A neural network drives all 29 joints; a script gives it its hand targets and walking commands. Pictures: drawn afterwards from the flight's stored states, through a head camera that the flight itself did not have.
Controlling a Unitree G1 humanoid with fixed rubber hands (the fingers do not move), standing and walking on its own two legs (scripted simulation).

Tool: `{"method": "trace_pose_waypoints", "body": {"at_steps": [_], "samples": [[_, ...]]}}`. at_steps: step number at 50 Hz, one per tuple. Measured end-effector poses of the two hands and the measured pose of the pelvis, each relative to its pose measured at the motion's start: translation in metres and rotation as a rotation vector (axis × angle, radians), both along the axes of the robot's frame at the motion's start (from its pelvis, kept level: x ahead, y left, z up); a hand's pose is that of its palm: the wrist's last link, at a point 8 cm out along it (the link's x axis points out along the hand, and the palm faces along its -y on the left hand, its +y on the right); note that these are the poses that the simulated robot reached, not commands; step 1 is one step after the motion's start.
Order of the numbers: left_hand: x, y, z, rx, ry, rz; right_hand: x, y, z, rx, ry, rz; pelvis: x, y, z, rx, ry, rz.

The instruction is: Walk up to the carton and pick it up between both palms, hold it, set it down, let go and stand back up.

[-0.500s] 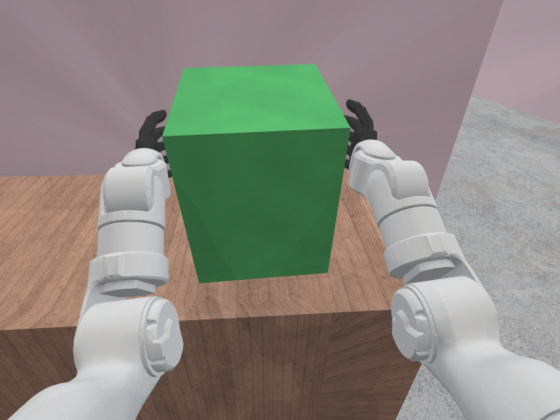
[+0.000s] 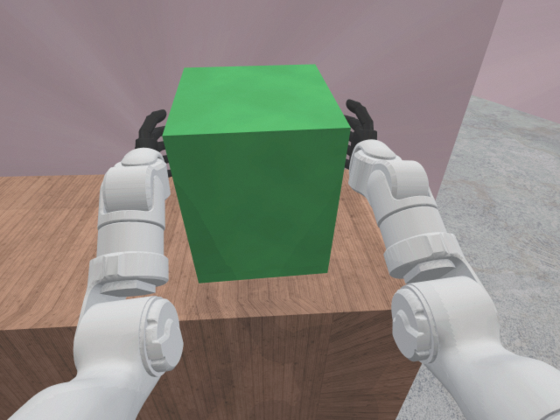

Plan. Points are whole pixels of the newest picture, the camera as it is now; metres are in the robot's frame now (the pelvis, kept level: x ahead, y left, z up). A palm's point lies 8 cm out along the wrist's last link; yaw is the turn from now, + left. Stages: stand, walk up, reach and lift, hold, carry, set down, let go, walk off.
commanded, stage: set down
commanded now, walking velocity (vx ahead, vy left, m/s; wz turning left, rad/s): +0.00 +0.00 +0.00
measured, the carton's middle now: (257, 172) +0.40 +0.03 +0.23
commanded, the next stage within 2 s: none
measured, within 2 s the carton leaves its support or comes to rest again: neither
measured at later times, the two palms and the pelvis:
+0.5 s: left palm (163, 171) +0.40 +0.17 +0.23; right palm (354, 167) +0.40 -0.12 +0.23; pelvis +0.00 +0.00 +0.00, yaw +0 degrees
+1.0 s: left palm (167, 184) +0.40 +0.17 +0.21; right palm (350, 174) +0.42 -0.12 +0.21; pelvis +0.02 +0.00 +0.00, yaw +0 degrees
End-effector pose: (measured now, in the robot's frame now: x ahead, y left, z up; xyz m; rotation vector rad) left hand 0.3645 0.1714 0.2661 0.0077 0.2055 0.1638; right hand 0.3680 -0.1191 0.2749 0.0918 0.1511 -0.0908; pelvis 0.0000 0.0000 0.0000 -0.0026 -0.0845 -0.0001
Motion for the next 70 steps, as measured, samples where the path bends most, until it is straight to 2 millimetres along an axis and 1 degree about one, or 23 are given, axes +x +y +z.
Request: {"method": "trace_pose_waypoints", "body": {"at_steps": [5, 9, 13, 16, 21, 24, 27, 33, 39, 54, 70], "samples": [[0.0, 0.0, 0.003, 0.001, -0.015, 0.001, 0.001, 0.0, 0.002, 0.004, -0.016, 0.001, 0.0, 0.0, 0.0, 0.0, 0.0, 0.0], [0.002, 0.0, 0.011, 0.014, -0.067, 0.004, 0.003, 0.0, 0.006, 0.012, -0.067, 0.006, 0.001, 0.0, 0.0, 0.0, 0.0, 0.0], [0.006, 0.0, 0.016, 0.054, -0.088, 0.01, 0.009, -0.001, -0.002, -0.013, -0.095, 0.018, 0.0, 0.0, 0.0, 0.0, -0.019, 0.0], [0.012, -0.002, 0.009, 0.078, -0.071, 0.008, 0.014, -0.002, -0.014, -0.03, -0.088, 0.02, 0.0, 0.0, 0.0, 0.0, -0.032, 0.0], [0.023, -0.005, -0.016, 0.089, -0.021, 0.001, 0.026, -0.005, -0.034, -0.029, -0.069, 0.017, 0.001, -0.001, 0.0, 0.001, -0.038, 0.0], [0.03, -0.005, -0.028, 0.091, -0.017, 0.0, 0.033, -0.005, -0.041, -0.025, -0.069, 0.017, 0.003, -0.001, 0.0, 0.001, -0.035, 0.001], [0.034, -0.005, -0.035, 0.089, -0.023, 0.009, 0.04, -0.005, -0.043, -0.022, -0.078, 0.023, 0.007, -0.001, 0.0, 0.001, -0.03, 0.001], [0.037, -0.002, -0.039, 0.084, -0.038, 0.029, 0.048, -0.001, -0.043, -0.027, -0.097, 0.041, 0.013, -0.001, 0.001, 0.001, -0.023, 0.001], [0.038, 0.0, -0.044, 0.079, -0.031, 0.033, 0.051, 0.001, -0.046, -0.029, -0.092, 0.046, 0.016, 0.001, 0.001, -0.001, -0.022, 0.001], [0.037, -0.009, -0.059, 0.065, 0.002, 0.046, 0.05, -0.008, -0.066, -0.029, -0.062, 0.052, 0.015, 0.001, 0.001, -0.001, -0.022, 0.001], [0.045, -0.013, -0.074, 0.054, 0.034, 0.069, 0.063, -0.012, -0.081, -0.038, -0.035, 0.073, 0.02, 0.0, 0.001, 0.0, 0.008, 0.001]]}}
